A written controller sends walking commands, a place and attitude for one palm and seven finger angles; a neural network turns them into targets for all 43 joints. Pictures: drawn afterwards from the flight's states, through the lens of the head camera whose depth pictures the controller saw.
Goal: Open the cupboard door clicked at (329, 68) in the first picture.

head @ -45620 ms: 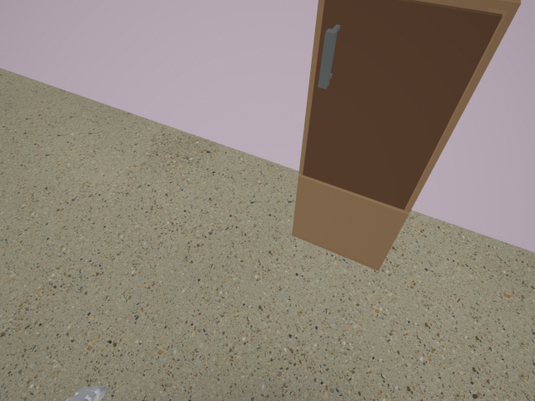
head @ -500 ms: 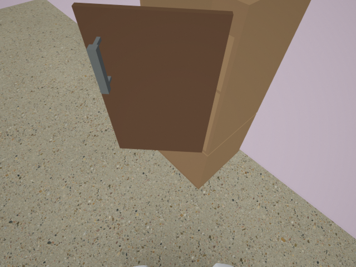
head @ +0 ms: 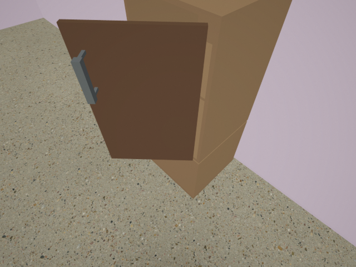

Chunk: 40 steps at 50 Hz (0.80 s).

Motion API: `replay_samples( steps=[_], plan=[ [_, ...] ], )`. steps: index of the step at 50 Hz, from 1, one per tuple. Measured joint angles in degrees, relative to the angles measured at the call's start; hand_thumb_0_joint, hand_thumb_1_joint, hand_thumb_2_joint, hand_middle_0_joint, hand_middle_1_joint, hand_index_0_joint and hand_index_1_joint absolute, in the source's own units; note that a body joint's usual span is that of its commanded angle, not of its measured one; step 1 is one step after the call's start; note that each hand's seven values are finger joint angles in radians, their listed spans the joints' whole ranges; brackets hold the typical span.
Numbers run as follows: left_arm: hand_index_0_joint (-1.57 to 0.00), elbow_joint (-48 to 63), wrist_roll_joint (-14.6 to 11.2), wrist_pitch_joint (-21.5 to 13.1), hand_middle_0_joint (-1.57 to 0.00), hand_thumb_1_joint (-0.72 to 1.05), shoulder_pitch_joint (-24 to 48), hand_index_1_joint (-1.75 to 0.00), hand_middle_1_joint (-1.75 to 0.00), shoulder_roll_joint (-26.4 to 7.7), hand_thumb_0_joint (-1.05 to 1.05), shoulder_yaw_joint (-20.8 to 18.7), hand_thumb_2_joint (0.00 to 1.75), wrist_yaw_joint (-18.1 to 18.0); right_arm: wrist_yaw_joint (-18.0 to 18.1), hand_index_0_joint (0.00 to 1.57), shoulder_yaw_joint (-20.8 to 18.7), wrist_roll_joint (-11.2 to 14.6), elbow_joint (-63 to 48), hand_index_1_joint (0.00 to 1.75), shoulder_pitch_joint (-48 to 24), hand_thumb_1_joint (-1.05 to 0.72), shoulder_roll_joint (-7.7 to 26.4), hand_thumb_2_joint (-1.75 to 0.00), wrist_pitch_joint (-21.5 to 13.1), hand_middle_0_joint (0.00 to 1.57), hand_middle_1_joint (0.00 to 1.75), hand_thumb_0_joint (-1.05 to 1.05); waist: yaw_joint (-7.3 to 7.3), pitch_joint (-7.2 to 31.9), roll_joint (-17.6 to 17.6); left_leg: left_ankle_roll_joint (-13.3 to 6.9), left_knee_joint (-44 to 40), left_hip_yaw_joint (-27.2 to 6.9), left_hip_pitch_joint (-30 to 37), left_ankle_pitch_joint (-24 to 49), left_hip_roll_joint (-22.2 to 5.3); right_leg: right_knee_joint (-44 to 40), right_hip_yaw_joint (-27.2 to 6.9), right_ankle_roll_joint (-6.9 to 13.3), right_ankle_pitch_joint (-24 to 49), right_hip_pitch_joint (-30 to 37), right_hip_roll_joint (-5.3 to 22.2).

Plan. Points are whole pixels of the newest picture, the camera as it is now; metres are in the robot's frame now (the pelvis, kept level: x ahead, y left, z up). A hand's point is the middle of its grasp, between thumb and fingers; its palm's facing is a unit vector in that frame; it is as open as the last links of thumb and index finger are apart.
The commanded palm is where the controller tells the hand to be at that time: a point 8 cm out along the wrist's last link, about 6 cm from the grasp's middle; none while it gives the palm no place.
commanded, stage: look again from close up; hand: left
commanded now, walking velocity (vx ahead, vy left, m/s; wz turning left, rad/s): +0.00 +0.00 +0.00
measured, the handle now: (87, 77) +0.57 +0.29 +0.11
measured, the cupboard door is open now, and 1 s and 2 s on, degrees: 44 44 44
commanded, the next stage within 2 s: shuffle to correct the standing spot in 0.62 s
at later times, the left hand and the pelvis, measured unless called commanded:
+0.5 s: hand out of the picture +0.01 +0.18 -0.17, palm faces -0.01 -0.98 -0.20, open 7.4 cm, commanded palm none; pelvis +0.00 +0.00 +0.00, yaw -1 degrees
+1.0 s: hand out of the picture +0.02 +0.19 -0.18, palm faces +0.04 -0.98 -0.21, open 7.4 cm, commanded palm none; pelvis +0.01 +0.01 +0.00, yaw -1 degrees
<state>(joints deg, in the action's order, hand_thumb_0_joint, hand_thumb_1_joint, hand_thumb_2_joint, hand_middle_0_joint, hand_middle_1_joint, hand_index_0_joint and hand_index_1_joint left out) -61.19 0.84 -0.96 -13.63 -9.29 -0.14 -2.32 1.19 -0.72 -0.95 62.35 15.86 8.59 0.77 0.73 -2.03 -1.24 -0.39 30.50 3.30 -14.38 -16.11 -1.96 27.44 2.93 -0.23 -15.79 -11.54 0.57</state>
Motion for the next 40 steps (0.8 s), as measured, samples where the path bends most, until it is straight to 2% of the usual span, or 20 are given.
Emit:
replay_samples(
  steps=[4,14,40],
  plan=[
    [-0.2,-0.3,0.0,0.1,-0.2,0.92,-2.0,-0.3,-0.3,0.2,0.0,0.5,0.89,0.3,-0.2,0.2,0.4,0.0,-2.1,0.3,0.7,-0.93,0.9,-0.9,-1.0,0.2,0.3,0.02,0.37,-0.2,-0.7,-0.6,1.2,0.5,0.1,-0.8,0.7,2.6,-0.5,-0.4,-1.5,-0.6,0.8],
    [-0.19,-0.7,0.0,0.4,-0.2,0.91,-3.7,-0.3,-0.3,0.1,0.0,0.9,0.89,0.8,-0.1,0.2,1.1,0.1,-1.4,0.3,-0.4,-0.93,1.8,-0.9,-1.3,0.2,0.3,0.02,-0.74,0.2,-0.3,-1.0,-1.5,1.6,2.4,0.3,1.7,2.3,-1.6,-0.8,-1.4,0.3,1.7],
    [-0.2,-1.6,0.2,0.1,-0.2,0.91,-1.4,-0.3,-0.3,-0.5,0.0,0.5,0.89,1.0,0.0,0.2,1.2,0.2,1.8,0.3,-2.2,-0.91,1.1,-0.9,-1.8,0.2,0.3,0.01,-1.11,0.0,1.6,-0.1,-4.2,1.8,3.8,1.4,0.9,-0.1,-1.8,0.0,-0.3,1.3,0.7]
  ],
)
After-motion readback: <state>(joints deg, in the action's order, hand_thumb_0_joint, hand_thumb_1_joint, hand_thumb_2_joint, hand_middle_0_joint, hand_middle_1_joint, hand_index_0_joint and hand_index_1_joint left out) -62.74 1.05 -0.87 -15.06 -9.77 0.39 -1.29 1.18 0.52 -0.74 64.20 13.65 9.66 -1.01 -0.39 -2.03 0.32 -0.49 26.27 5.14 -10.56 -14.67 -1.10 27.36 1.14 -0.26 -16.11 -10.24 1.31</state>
